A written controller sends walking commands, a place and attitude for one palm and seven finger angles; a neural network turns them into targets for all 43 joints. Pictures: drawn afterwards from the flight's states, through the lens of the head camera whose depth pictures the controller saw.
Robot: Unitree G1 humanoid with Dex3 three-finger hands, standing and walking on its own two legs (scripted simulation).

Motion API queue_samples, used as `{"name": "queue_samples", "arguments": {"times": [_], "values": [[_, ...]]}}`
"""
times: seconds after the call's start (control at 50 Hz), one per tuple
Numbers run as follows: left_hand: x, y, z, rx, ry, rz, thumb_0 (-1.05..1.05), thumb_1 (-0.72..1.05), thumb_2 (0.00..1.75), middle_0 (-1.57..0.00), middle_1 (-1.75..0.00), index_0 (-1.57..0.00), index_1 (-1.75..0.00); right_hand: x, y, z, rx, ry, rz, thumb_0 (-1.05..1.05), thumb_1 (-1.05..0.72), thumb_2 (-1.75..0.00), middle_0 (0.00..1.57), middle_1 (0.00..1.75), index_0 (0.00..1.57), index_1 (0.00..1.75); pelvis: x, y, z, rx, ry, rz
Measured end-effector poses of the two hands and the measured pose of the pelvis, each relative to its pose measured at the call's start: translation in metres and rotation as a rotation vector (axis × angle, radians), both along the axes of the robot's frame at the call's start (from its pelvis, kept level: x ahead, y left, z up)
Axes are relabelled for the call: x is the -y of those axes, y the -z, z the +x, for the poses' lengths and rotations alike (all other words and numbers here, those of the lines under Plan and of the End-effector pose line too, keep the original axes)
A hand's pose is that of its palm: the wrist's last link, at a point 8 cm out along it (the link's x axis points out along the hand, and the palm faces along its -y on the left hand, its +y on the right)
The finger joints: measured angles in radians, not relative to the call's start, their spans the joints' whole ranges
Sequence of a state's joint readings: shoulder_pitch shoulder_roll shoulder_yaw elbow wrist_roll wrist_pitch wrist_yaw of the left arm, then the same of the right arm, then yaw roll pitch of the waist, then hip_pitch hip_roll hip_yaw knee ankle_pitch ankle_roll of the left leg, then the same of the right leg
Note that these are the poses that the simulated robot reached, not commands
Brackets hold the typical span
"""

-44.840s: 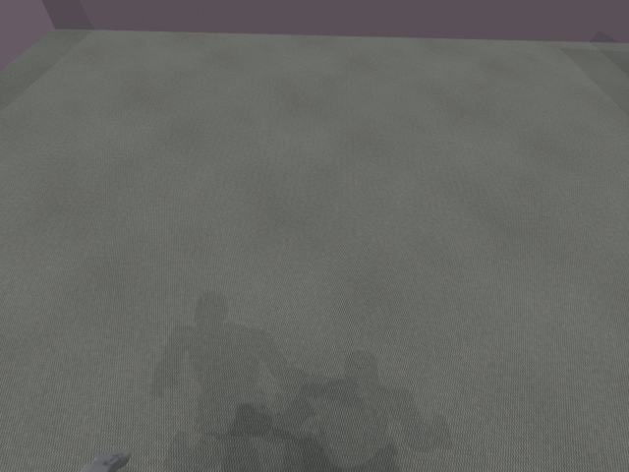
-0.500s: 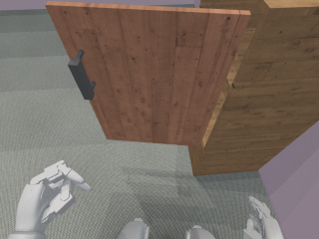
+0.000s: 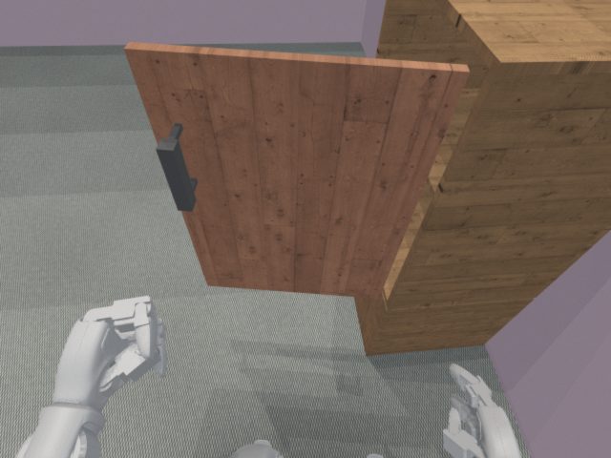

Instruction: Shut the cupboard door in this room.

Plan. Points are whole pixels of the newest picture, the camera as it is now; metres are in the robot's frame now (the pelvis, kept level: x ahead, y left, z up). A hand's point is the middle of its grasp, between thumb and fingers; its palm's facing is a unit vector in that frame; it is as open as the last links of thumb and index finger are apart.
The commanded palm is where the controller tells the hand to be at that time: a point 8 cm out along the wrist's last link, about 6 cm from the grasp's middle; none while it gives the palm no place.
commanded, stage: raise the hand and make a fist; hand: left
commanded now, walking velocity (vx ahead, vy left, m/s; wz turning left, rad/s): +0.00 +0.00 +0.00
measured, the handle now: (181, 168) +0.50 +0.24 +0.07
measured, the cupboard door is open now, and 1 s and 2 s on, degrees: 80 80 80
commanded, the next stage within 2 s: bring the fist close to the handle in 0.42 s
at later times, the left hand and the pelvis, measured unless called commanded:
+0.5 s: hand (170, 338) +0.24 +0.18 +0.07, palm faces +0.01 -1.00 -0.06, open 3.1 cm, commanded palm +0.21 +0.23 +0.08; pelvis +0.01 -0.01 +0.00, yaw +0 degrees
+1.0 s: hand (178, 271) +0.31 +0.19 +0.08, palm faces +0.06 -1.00 -0.06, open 3.1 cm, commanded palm +0.29 +0.24 +0.08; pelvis +0.01 -0.03 +0.01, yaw +0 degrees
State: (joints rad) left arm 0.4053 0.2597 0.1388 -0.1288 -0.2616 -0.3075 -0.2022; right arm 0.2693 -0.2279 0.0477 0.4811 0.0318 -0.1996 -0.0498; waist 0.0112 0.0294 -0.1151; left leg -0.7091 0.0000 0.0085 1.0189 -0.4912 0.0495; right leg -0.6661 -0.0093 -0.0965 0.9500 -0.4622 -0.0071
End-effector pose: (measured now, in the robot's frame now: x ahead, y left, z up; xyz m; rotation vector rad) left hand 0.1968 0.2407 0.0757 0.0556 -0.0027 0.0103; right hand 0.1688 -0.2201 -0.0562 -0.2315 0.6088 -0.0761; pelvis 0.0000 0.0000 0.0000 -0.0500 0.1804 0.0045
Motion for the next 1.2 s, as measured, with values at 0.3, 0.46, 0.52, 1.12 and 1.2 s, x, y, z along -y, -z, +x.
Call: {"name": "queue_samples", "arguments": {"times": [0.3,0.46,0.52,1.12,1.2], "values": [[0.006,0.007,0.011,-0.071,0.0,-0.016,0.02,0.9,0.9,-1.29,-1.5,-1.3,-1.5,0.017,0.0,-0.01,-0.041,0.037,-0.016,0.01,-0.9,-0.89,0.2,0.3,0.2,0.3,0.003,-0.007,0.007,0.003,0.007,0.013],[0.005,-0.009,0.016,0.027,-0.032,0.01,0.01,0.9,0.9,-1.29,-1.5,-1.3,-1.5,0.021,0.006,-0.001,-0.044,0.016,0.002,0.01,-0.91,-0.89,0.2,0.3,0.2,0.3,0.008,-0.004,0.009,-0.006,-0.003,0.012],[0.014,0.003,0.016,-0.061,0.008,-0.002,0.01,0.9,0.9,-1.29,-1.5,-1.3,-1.5,0.022,0.007,0.002,-0.04,0.025,0.014,0.01,-0.91,-0.89,0.2,0.3,0.2,0.3,0.01,-0.005,0.01,-0.008,-0.001,0.016],[-0.011,-0.006,0.113,-0.006,-0.05,0.005,0.01,0.9,0.9,-1.29,-1.5,-1.3,-1.5,0.062,0.02,-0.028,-0.194,0.109,-0.022,0.01,-0.91,-0.89,0.2,0.3,0.2,0.3,0.028,-0.01,0.013,-0.031,0.011,0.036],[-0.005,0.005,0.125,-0.056,-0.009,-0.018,0.01,0.9,0.9,-1.29,-1.5,-1.3,-1.5,0.062,0.023,-0.035,-0.226,0.124,-0.032,0.01,-0.91,-0.89,0.2,0.3,0.2,0.3,0.025,-0.011,0.013,-0.037,0.01,0.033]]}}
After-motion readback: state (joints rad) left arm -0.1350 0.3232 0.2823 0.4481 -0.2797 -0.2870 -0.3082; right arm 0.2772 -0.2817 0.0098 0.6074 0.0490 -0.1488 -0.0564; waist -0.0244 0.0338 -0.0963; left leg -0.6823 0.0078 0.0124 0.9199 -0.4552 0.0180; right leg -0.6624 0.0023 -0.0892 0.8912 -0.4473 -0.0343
